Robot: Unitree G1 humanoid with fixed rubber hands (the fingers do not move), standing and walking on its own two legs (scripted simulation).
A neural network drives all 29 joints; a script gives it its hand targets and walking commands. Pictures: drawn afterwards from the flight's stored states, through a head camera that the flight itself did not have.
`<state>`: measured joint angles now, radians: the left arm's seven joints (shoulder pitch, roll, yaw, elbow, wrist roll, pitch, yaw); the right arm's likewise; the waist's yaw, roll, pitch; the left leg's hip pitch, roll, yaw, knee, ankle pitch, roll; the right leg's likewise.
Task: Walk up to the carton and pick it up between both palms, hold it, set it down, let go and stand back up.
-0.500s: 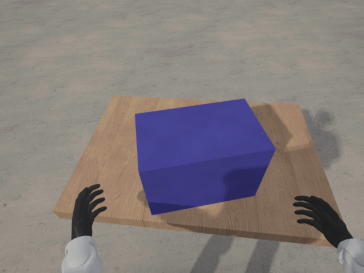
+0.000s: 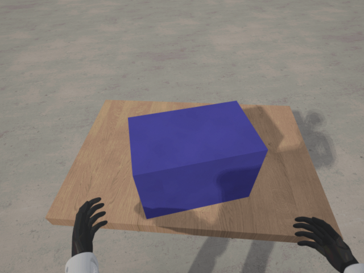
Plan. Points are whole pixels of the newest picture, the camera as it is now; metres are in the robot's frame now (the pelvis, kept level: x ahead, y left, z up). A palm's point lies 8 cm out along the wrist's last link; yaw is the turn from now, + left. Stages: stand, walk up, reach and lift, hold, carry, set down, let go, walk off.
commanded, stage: set down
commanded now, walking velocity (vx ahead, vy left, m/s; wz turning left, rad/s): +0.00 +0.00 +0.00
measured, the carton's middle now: (191, 159) +0.45 +0.03 -0.03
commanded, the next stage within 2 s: none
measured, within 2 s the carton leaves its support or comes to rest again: neither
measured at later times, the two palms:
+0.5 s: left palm (87, 248) +0.19 +0.23 -0.01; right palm (341, 261) +0.22 -0.29 -0.03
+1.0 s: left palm (83, 253) +0.18 +0.24 -0.02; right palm (336, 268) +0.21 -0.28 -0.03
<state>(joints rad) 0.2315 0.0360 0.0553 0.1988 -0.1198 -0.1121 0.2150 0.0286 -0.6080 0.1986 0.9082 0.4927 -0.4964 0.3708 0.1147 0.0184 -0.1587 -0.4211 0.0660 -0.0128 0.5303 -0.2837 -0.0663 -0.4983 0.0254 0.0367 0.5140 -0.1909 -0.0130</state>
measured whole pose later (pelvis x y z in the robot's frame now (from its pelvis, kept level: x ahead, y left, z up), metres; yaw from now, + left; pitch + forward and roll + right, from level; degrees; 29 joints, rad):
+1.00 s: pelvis +0.01 +0.01 +0.00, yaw +0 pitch +7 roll -1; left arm 0.28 0.07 0.06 0.23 -0.06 0.00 0.15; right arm 0.12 -0.57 0.19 0.84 0.47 -0.40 0.29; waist 0.09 0.00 -0.11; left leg -0.34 0.07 -0.01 0.53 -0.31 -0.05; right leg -0.40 0.02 0.04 0.49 -0.20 0.00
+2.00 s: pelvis +0.02 +0.02 +0.01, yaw +0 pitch +2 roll -2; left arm 0.28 0.16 0.03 0.34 -0.06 0.11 0.07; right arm 0.17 -0.32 0.10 0.80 0.21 -0.30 0.10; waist 0.07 0.00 -0.03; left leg -0.21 0.07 -0.01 0.50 -0.32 -0.04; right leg -0.25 0.02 0.04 0.41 -0.20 0.01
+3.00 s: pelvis +0.02 +0.02 +0.00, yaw +0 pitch -1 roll -1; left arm 0.26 0.32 0.01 0.61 -0.01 0.03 0.02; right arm 0.18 -0.25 0.06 0.80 0.04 -0.09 -0.01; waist 0.06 -0.03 0.02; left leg -0.17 0.05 -0.01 0.50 -0.33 -0.04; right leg -0.24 0.01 0.04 0.48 -0.23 0.02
